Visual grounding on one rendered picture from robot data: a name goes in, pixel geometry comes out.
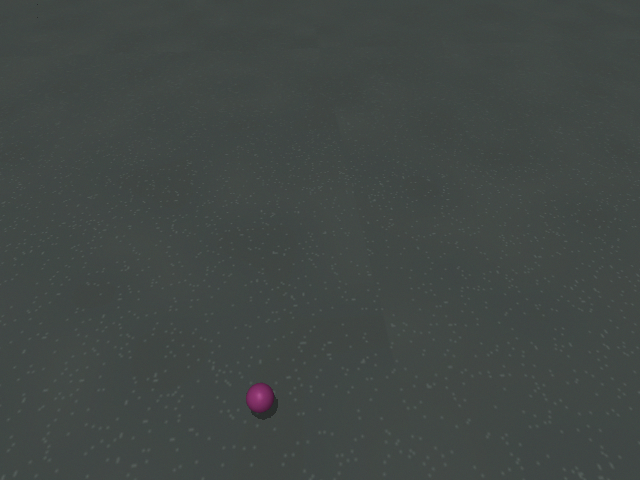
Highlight ball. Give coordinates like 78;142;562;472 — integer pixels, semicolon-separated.
246;383;274;413

